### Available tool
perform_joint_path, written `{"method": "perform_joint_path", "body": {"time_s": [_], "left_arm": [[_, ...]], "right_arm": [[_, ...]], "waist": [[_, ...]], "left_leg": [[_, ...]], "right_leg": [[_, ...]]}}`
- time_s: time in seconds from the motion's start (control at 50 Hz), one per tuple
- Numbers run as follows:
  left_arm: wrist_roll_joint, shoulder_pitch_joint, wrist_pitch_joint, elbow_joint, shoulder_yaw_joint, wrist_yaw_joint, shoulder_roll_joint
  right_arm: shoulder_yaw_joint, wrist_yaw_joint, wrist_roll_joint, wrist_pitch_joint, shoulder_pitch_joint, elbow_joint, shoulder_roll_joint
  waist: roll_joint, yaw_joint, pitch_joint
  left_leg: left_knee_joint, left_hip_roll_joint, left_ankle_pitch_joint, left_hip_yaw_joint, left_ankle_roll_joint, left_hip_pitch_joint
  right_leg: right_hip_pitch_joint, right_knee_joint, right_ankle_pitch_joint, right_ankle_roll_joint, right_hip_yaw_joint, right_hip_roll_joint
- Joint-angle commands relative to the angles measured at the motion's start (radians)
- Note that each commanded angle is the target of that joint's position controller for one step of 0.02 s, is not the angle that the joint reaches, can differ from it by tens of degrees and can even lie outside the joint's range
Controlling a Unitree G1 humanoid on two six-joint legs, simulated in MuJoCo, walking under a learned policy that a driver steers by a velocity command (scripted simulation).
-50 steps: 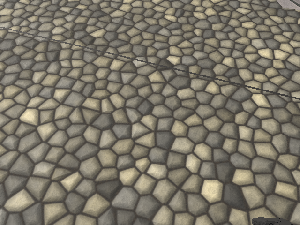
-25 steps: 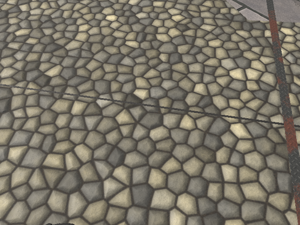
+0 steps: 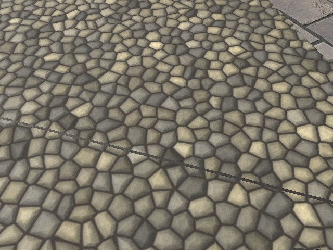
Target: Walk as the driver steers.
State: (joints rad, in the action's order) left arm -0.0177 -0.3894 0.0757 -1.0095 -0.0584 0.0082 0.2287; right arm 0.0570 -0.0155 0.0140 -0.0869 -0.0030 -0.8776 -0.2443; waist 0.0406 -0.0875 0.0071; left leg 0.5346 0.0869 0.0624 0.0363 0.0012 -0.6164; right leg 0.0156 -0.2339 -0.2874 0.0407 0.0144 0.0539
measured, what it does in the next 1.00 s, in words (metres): walks ahead: left foot, then right foot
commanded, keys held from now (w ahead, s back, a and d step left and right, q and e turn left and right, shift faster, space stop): w+e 0.10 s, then no key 0.90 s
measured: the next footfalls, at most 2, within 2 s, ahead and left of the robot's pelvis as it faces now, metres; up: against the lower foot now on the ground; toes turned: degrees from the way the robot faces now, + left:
left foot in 0.08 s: +0.24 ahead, +0.14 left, +0.00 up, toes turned -3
right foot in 0.48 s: +0.31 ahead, -0.12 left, +0.00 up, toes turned -9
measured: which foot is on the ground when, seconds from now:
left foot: up 0.00-0.06, down 0.08-1.00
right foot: down 0.00-0.10, up 0.12-0.46, down 0.48-1.00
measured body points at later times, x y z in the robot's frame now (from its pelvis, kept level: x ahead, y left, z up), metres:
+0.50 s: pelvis +0.21 +0.02 -0.01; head +0.23 +0.01 +0.44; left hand +0.39 +0.25 -0.12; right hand +0.23 -0.25 -0.15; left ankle +0.20 +0.14 -0.74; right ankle +0.27 -0.11 -0.74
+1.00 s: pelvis +0.24 +0.00 -0.01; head +0.26 +0.00 +0.44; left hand +0.40 +0.23 -0.14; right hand +0.23 -0.26 -0.16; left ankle +0.20 +0.14 -0.74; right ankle +0.27 -0.11 -0.74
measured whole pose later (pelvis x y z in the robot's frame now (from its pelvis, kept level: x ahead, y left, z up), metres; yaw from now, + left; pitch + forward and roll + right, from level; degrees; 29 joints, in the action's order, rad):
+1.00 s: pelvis +0.24 +0.00 -0.01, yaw -8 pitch -1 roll +0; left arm 0.00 -0.08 -0.01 -1.01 -0.06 0.02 0.22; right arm 0.04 0.04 -0.01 0.01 0.21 -1.10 -0.23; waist 0.00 0.02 0.04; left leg 0.50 0.06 -0.36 -0.07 0.04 -0.12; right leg -0.30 -0.54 -0.22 0.02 0.02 0.01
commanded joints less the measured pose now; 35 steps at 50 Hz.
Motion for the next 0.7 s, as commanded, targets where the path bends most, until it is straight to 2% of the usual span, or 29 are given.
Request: {"method": "perform_joint_path", "body": {"time_s": [0.02, 0.04, 0.06, 0.08, 0.1, 0.12, 0.14, 0.16, 0.18, 0.2, 0.22, 0.26, 0.32, 0.4, 0.44, 0.46, 0.48, 0.5, 0.52, 0.54, 0.56, 0.58, 0.6, 0.64, 0.7], "left_arm": [[-0.007, -0.021, -0.007, 0.029, -0.043, 0.013, 0.182], [-0.006, -0.006, -0.011, 0.034, -0.047, 0.014, 0.189], [-0.006, 0.016, -0.014, 0.043, -0.045, 0.013, 0.184], [0.002, 0.031, -0.014, 0.062, -0.033, 0.011, 0.149], [0.011, -0.026, -0.006, 0.095, -0.011, 0.009, 0.064], [-0.003, -0.088, 0.01, 0.098, 0.003, 0.008, 0.025], [-0.02, -0.047, 0.017, 0.091, -0.025, 0.009, 0.133], [-0.024, 0.014, 0.015, 0.105, -0.03, 0.014, 0.149], [-0.013, 0.039, 0.009, 0.102, -0.032, 0.019, 0.136], [-0.004, 0.039, -0.005, 0.1, -0.04, 0.023, 0.124], [-0.004, 0.022, -0.021, 0.098, -0.04, 0.023, 0.1], [0.001, 0.019, -0.044, 0.105, -0.034, 0.026, 0.059], [0.017, 0.087, -0.052, 0.131, -0.018, 0.02, 0.039], [0.016, 0.181, -0.061, 0.149, -0.02, 0.009, 0.081], [0.023, 0.193, -0.062, 0.148, -0.024, 0.005, 0.092], [0.03, 0.19, -0.063, 0.142, -0.029, 0.006, 0.105], [0.036, 0.186, -0.062, 0.145, -0.04, 0.011, 0.149], [0.037, 0.198, -0.066, 0.159, -0.049, 0.02, 0.212], [0.039, 0.221, -0.073, 0.153, -0.032, 0.023, 0.167], [0.032, 0.244, -0.074, 0.148, -0.023, 0.014, 0.115], [0.028, 0.289, -0.074, 0.15, -0.019, 0.008, 0.101], [0.029, 0.322, -0.071, 0.157, -0.017, 0.003, 0.102], [0.027, 0.323, -0.065, 0.155, -0.019, 0.0, 0.107], [0.021, 0.3, -0.056, 0.131, -0.022, 0.001, 0.118], [0.017, 0.292, -0.054, 0.108, -0.022, 0.006, 0.109]], "right_arm": [[0.018, -0.013, 0.006, -0.031, -0.083, 0.084, -0.099], [0.025, -0.013, 0.007, -0.036, -0.041, 0.076, -0.118], [0.041, -0.008, 0.004, -0.039, 0.06, 0.049, -0.148], [0.064, 0.0, -0.008, -0.043, 0.232, 0.008, -0.201], [0.086, 0.009, -0.026, -0.041, 0.378, -0.009, -0.29], [0.077, 0.005, -0.024, -0.03, 0.396, -0.019, -0.274], [0.051, 0.005, -0.021, -0.027, 0.338, -0.007, -0.187], [0.037, 0.008, -0.022, -0.024, 0.262, 0.008, -0.144], [0.028, 0.003, -0.028, -0.024, 0.2, 0.009, -0.117], [0.021, -0.001, -0.033, -0.026, 0.164, 0.004, -0.092], [0.018, -0.004, -0.04, -0.026, 0.146, -0.005, -0.086], [0.019, -0.001, -0.045, -0.028, 0.131, -0.026, -0.094], [0.025, 0.018, -0.034, -0.019, 0.094, -0.04, -0.125], [0.027, 0.025, -0.018, 0.005, 0.141, -0.079, -0.154], [0.023, 0.027, -0.003, 0.017, 0.131, -0.088, -0.152], [0.018, 0.028, 0.002, 0.021, 0.145, -0.095, -0.135], [0.008, 0.028, -0.01, 0.022, 0.198, -0.11, -0.104], [0.0, 0.026, -0.039, 0.019, 0.27, -0.116, -0.073], [-0.012, 0.033, -0.035, 0.025, 0.346, -0.132, -0.024], [-0.01, 0.043, -0.027, 0.039, 0.294, -0.126, -0.051], [-0.006, 0.048, -0.022, 0.054, 0.259, -0.118, -0.076], [-0.003, 0.054, -0.022, 0.068, 0.245, -0.124, -0.093], [0.002, 0.057, -0.027, 0.077, 0.242, -0.129, -0.116], [0.001, 0.056, -0.026, 0.08, 0.25, -0.142, -0.111], [0.001, 0.053, -0.019, 0.074, 0.245, -0.157, -0.104]], "waist": [[-0.12, 0.044, 0.058], [-0.136, 0.072, 0.035], [-0.136, 0.128, -0.022], [-0.115, 0.2, -0.153], [0.056, 0.208, -0.322], [0.291, 0.181, -0.434], [0.184, 0.18, -0.32], [0.118, 0.162, -0.204], [0.04, 0.13, -0.133], [0.038, 0.098, -0.101], [0.057, 0.071, -0.082], [0.06, 0.043, -0.068], [0.062, 0.035, -0.086], [0.058, 0.068, -0.102], [0.047, 0.052, -0.084], [0.034, 0.048, -0.079], [-0.025, 0.059, -0.082], [-0.142, 0.122, -0.113], [-0.252, 0.156, -0.149], [-0.222, 0.132, -0.13], [-0.199, 0.138, -0.097], [-0.179, 0.136, -0.064], [-0.153, 0.127, -0.044], [-0.117, 0.123, -0.063], [-0.074, 0.113, -0.094]], "left_leg": [[-0.064, -0.027, -0.054, 0.003, -0.013, 0.048], [-0.072, -0.041, -0.092, -0.009, -0.024, 0.122], [-0.095, -0.062, -0.108, -0.029, -0.045, 0.269], [-0.047, -0.011, -0.094, 0.008, -0.088, 0.54], [-0.032, 0.229, -0.15, 0.303, -0.189, 0.933], [-0.173, 0.366, -0.185, 0.655, -0.284, 1.049], [-0.19, 0.322, -0.128, 0.567, -0.253, 0.944], [-0.178, 0.293, 0.047, 0.394, -0.225, 0.8], [-0.191, 0.249, 0.212, 0.271, -0.216, 0.651], [-0.21, 0.221, 0.291, 0.189, -0.208, 0.546], [-0.235, 0.202, 0.322, 0.137, -0.208, 0.462], [-0.271, 0.183, 0.396, 0.061, -0.228, 0.38], [-0.287, 0.145, 0.431, -0.041, -0.216, 0.34], [-0.271, 0.147, 0.292, -0.043, -0.201, 0.391], [-0.223, 0.137, 0.138, -0.036, -0.17, 0.385], [-0.185, 0.108, 0.027, -0.033, -0.138, 0.377], [-0.13, 0.062, -0.103, -0.052, -0.084, 0.352], [-0.038, -0.018, -0.322, -0.106, -0.026, 0.292], [-0.01, -0.051, -0.471, -0.112, 0.012, 0.272], [-0.031, -0.044, -0.434, -0.092, 0.021, 0.311], [-0.061, -0.04, -0.38, -0.09, 0.017, 0.332], [-0.08, -0.036, -0.352, -0.09, 0.012, 0.349], [-0.089, -0.033, -0.333, -0.09, 0.011, 0.359], [-0.099, -0.027, -0.285, -0.083, 0.011, 0.387], [-0.101, -0.018, -0.21, -0.083, 0.014, 0.4]], "right_leg": [[-0.017, -0.015, 0.343, 0.139, -0.191, -0.296], [-0.017, -0.059, 0.404, 0.129, -0.2, -0.296], [-0.035, -0.161, 0.521, 0.108, -0.181, -0.262], [-0.141, -0.371, 0.503, 0.077, -0.144, -0.2], [-0.472, -0.739, 0.202, 0.012, -0.06, -0.066], [-0.677, -0.978, -0.315, -0.019, -0.096, 0.012], [-0.736, -1.072, -0.303, -0.018, -0.167, -0.044], [-0.745, -1.082, -0.246, -0.019, -0.134, -0.078], [-0.697, -1.041, -0.198, -0.027, -0.115, -0.108], [-0.638, -0.982, -0.169, -0.028, -0.113, -0.137], [-0.569, -0.941, -0.154, -0.029, -0.108, -0.147], [-0.508, -0.84, -0.105, -0.039, -0.089, -0.139], [-0.414, -0.58, 0.072, -0.047, -0.054, -0.142], [-0.337, -0.417, 0.175, -0.049, -0.025, -0.113], [-0.275, -0.301, 0.22, -0.026, -0.01, -0.097], [-0.226, -0.233, 0.263, -0.007, -0.009, -0.09], [-0.153, -0.18, 0.463, 0.018, -0.073, -0.147], [-0.063, -0.213, 0.684, 0.064, -0.173, -0.256], [-0.065, -0.196, 0.607, 0.16, -0.245, -0.323], [-0.132, -0.164, 0.406, 0.157, -0.255, -0.294], [-0.186, -0.152, 0.269, 0.116, -0.22, -0.247], [-0.228, -0.157, 0.224, 0.081, -0.182, -0.206], [-0.246, -0.168, 0.244, 0.06, -0.155, -0.18], [-0.212, -0.206, 0.366, 0.047, -0.126, -0.159], [-0.149, -0.257, 0.522, 0.056, -0.1, -0.148]]}}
